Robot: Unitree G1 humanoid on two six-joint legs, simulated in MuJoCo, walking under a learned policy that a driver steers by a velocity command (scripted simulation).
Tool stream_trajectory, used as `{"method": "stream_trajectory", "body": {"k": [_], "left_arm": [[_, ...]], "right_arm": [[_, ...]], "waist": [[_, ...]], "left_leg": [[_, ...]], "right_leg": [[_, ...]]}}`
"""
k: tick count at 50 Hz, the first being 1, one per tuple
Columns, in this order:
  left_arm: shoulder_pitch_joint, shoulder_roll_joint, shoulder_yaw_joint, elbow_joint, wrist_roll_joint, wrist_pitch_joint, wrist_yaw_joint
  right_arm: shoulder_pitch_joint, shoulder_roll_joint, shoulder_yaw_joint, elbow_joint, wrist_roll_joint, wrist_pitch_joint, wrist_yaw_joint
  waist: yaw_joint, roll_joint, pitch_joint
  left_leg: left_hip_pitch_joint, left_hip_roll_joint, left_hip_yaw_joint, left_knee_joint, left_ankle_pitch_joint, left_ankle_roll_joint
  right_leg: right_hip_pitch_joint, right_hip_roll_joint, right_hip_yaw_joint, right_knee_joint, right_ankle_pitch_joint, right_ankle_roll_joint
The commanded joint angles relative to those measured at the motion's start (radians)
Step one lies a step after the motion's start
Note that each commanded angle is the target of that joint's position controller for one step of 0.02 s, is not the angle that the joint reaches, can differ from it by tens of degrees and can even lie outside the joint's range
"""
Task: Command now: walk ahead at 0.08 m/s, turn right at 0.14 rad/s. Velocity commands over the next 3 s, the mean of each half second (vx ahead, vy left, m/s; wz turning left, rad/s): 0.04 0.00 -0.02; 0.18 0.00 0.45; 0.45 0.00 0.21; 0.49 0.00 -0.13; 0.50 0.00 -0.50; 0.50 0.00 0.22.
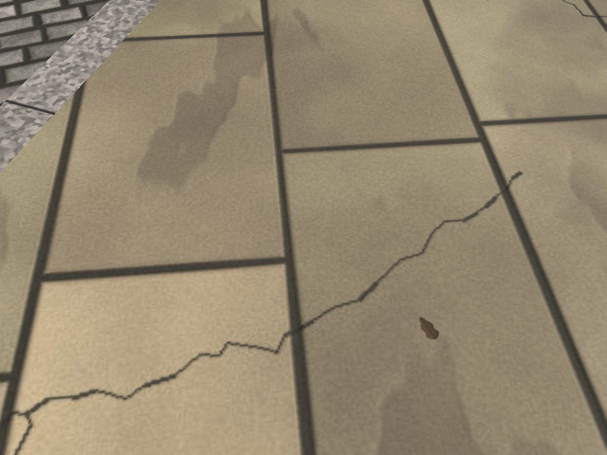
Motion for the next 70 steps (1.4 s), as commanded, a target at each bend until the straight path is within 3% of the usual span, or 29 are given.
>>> {"method": "stream_trajectory", "body": {"k": [1,5,8,9,12,19,22,25,28,29,31,33,34,35,36,37,39,41,44,50,56,59,61,62,63,64,65,67,70], "left_arm": [[0.139,-0.002,-0.004,-0.013,0.008,0.006,0.013],[0.099,0.039,0.003,-0.013,0.005,0.014,0.007],[0.063,0.067,0.007,-0.033,0.035,0.019,0.009],[0.04,0.14,0.023,-0.033,0.026,0.018,0.013],[0.009,0.044,0.003,-0.004,0.025,-0.013,0.004],[0.039,0.057,0.009,0.033,0.006,-0.044,0.0],[0.053,0.11,0.032,0.023,0.003,-0.032,0.021],[0.085,0.131,0.047,0.015,0.005,-0.016,0.044],[0.005,0.134,0.052,-0.027,0.003,-0.013,0.058],[-0.015,0.141,0.055,-0.04,0.002,-0.015,0.058],[-0.076,0.177,0.067,-0.055,-0.013,-0.015,0.057],[-0.084,0.177,0.07,-0.053,-0.023,-0.005,0.049],[-0.041,0.149,0.065,-0.041,-0.013,-0.004,0.039],[-0.076,0.059,0.038,-0.09,0.017,-0.01,0.027],[-0.165,0.056,0.031,-0.141,0.007,-0.034,0.016],[-0.174,0.094,0.04,-0.143,-0.023,-0.054,0.004],[-0.158,0.128,0.052,-0.109,-0.005,-0.079,-0.001],[-0.157,0.133,0.059,-0.101,0.014,-0.091,-0.001],[-0.191,0.105,0.055,-0.11,0.014,-0.104,-0.011],[-0.307,0.075,0.038,-0.155,0.0,-0.115,-0.027],[-0.409,0.079,0.019,-0.205,-0.009,-0.143,-0.057],[-0.356,0.113,0.027,-0.207,-0.012,-0.153,-0.062],[-0.169,0.16,0.052,-0.159,-0.004,-0.154,-0.052],[0.026,0.212,0.067,-0.132,0.007,-0.152,-0.044],[0.168,0.291,0.091,-0.092,0.013,-0.138,-0.048],[0.165,0.196,0.066,-0.075,-0.009,-0.136,-0.057],[0.095,0.144,0.049,-0.085,-0.016,-0.132,-0.057],[-0.005,0.102,0.031,-0.104,0.001,-0.117,-0.061],[-0.024,0.098,0.024,-0.098,0.005,-0.122,-0.065]], "right_arm": [[-0.031,-0.107,-0.02,-0.036,-0.01,-0.006,-0.005],[-0.031,-0.147,-0.03,-0.034,0.022,0.019,-0.021],[0.018,-0.089,-0.008,-0.01,0.023,0.027,-0.021],[0.063,-0.099,-0.015,-0.008,0.022,0.028,-0.021],[0.078,-0.075,-0.015,0.022,0.02,0.036,-0.036],[0.087,-0.082,-0.019,0.072,0.023,0.036,-0.034],[0.026,-0.119,-0.032,0.033,0.039,0.046,-0.038],[0.017,-0.109,-0.039,-0.001,0.041,0.064,-0.037],[0.035,-0.092,-0.047,-0.024,0.04,0.082,-0.024],[0.016,-0.091,-0.048,-0.038,0.043,0.086,-0.018],[0.027,-0.085,-0.048,-0.048,0.048,0.093,-0.009],[0.1,-0.093,-0.06,-0.023,0.049,0.098,-0.001],[0.154,-0.121,-0.078,-0.011,0.052,0.101,-0.002],[0.218,-0.259,-0.117,-0.021,0.054,0.095,-0.015],[0.298,-0.281,-0.104,-0.03,0.026,0.063,0.0],[0.254,-0.23,-0.089,-0.043,0.019,0.033,0.002],[0.155,-0.183,-0.075,-0.08,0.043,0.009,-0.006],[0.14,-0.172,-0.07,-0.097,0.042,0.009,-0.016],[0.212,-0.174,-0.074,-0.093,0.042,0.006,-0.027],[0.269,-0.188,-0.082,-0.088,0.05,0.019,-0.041],[0.334,-0.181,-0.079,-0.06,0.048,0.021,-0.035],[0.328,-0.195,-0.083,-0.06,0.051,0.029,-0.035],[0.294,-0.175,-0.075,-0.076,0.045,0.031,-0.034],[0.255,-0.143,-0.059,-0.105,0.029,0.028,-0.031],[0.369,-0.073,-0.038,-0.11,0.048,0.012,-0.03],[0.366,-0.13,-0.046,-0.101,0.063,-0.001,-0.03],[0.281,-0.185,-0.06,-0.111,0.074,-0.007,-0.026],[0.175,-0.165,-0.057,-0.131,0.046,-0.011,-0.02],[0.196,-0.119,-0.055,-0.126,0.039,0.001,-0.014]], "waist": [[0.042,0.14,-0.14],[0.042,0.125,-0.174],[0.042,0.076,-0.081],[-0.017,-0.03,-0.035],[-0.03,-0.116,-0.003],[-0.007,0.003,-0.056],[0.017,0.002,-0.07],[0.029,-0.059,-0.082],[0.009,-0.148,-0.081],[0.015,-0.127,-0.065],[-0.007,-0.091,-0.07],[-0.033,-0.076,-0.119],[-0.045,-0.004,-0.139],[-0.049,0.286,-0.129],[-0.106,0.31,-0.165],[-0.078,0.19,-0.081],[-0.029,0.059,-0.021],[-0.014,0.077,-0.042],[-0.027,0.08,-0.062],[-0.065,0.146,-0.035],[-0.113,0.145,0.002],[-0.075,0.183,-0.011],[0.022,0.172,-0.122],[0.115,0.097,-0.267],[0.093,-0.203,-0.398],[0.093,-0.219,-0.331],[0.082,-0.125,-0.164],[0.039,-0.007,-0.037],[-0.006,-0.062,-0.041]], "left_leg": [[0.023,0.223,-0.173,-0.16,0.244,0.185],[0.02,0.243,-0.211,-0.169,-0.181,0.168],[-0.097,0.177,-0.194,-0.145,-0.478,0.043],[-0.076,0.1,-0.113,-0.102,-0.446,0.0],[0.121,0.065,-0.043,0.012,-0.244,-0.027],[0.135,0.08,-0.056,0.05,-0.038,-0.012],[0.045,0.06,-0.058,0.134,0.032,0.0],[-0.064,0.044,-0.052,0.256,-0.017,-0.011],[-0.135,0.053,-0.017,0.428,-0.427,-0.016],[-0.155,0.073,-0.021,0.45,-0.488,-0.016],[-0.077,0.082,0.002,0.36,-0.393,-0.016],[0.121,0.015,0.073,0.196,-0.195,-0.004],[0.259,0.01,0.012,0.12,-0.185,0.027],[0.406,0.267,-0.454,-0.05,-0.292,0.17],[0.438,0.419,-0.833,-0.223,-0.461,0.323],[0.416,0.426,-0.808,-0.235,-0.569,0.311],[0.336,0.328,-0.62,-0.219,-0.526,0.205],[0.301,0.258,-0.505,-0.242,-0.377,0.17],[0.342,0.224,-0.419,-0.242,-0.187,0.174],[0.297,0.203,-0.384,-0.232,-0.156,0.155],[0.326,0.235,-0.398,-0.177,-0.088,0.155],[0.363,0.257,-0.422,-0.123,0.073,0.139],[0.329,0.187,-0.36,0.067,0.362,0.097],[0.177,0.132,-0.3,0.333,0.274,0.06],[-0.192,-0.027,-0.193,0.684,-0.189,-0.022],[-0.352,-0.008,-0.231,0.825,-0.492,-0.021],[-0.413,0.048,-0.228,0.865,-0.419,-0.012],[-0.37,0.131,-0.148,0.781,-0.283,-0.017],[-0.28,0.172,-0.109,0.692,-0.214,-0.034]], "right_leg": [[0.147,-0.04,-0.039,-0.23,0.022,0.013],[0.269,-0.032,-0.061,-0.474,0.222,-0.012],[0.339,-0.09,0.007,-0.633,0.259,-0.077],[0.237,-0.119,0.051,-0.664,0.122,-0.116],[0.05,-0.087,0.043,-0.756,-0.052,-0.094],[0.183,-0.058,-0.006,-0.655,0.281,-0.08],[0.251,-0.08,-0.002,-0.621,0.367,-0.106],[0.309,-0.206,0.088,-0.635,0.525,-0.179],[0.311,-0.37,0.187,-0.663,0.681,-0.268],[0.307,-0.388,0.187,-0.67,0.701,-0.273],[0.271,-0.35,0.101,-0.644,0.699,-0.222],[0.198,-0.271,-0.023,-0.563,0.53,-0.153],[0.098,-0.209,-0.097,-0.434,0.296,-0.105],[-0.197,-0.05,-0.23,-0.071,-0.038,-0.002],[-0.359,0.033,-0.039,0.119,-0.216,-0.01],[-0.437,-0.02,0.021,0.17,-0.148,-0.039],[-0.408,-0.079,0.022,0.07,0.068,-0.071],[-0.31,-0.093,0.013,-0.043,0.204,-0.058],[-0.298,-0.064,-0.009,-0.185,0.32,-0.028],[-0.228,-0.028,-0.012,-0.471,0.454,0.017],[-0.151,-0.02,-0.046,-0.586,0.442,-0.014],[-0.047,-0.002,-0.076,-0.637,0.364,-0.058],[0.235,0.002,-0.079,-0.682,0.38,-0.123],[0.515,-0.145,0.076,-0.649,0.353,-0.203],[0.862,-0.355,0.49,-0.709,0.165,-0.351],[0.829,-0.408,0.656,-0.811,0.041,-0.351],[0.692,-0.375,0.532,-0.829,0.031,-0.312],[0.465,-0.286,0.328,-0.882,0.206,-0.277],[0.341,-0.22,0.19,-0.939,0.376,-0.27]]}}
Next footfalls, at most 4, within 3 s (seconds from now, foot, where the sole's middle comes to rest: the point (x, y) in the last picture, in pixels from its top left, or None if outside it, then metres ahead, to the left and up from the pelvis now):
0.16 right None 0.09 -0.14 -0.77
1.24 right None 0.45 -0.03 -0.77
1.74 left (177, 367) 0.64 0.31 -0.77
2.28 right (255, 245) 0.99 0.15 -0.77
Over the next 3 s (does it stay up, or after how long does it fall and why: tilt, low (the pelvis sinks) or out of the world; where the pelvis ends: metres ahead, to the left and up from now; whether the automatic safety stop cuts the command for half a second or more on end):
stays up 1.23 0.30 0.01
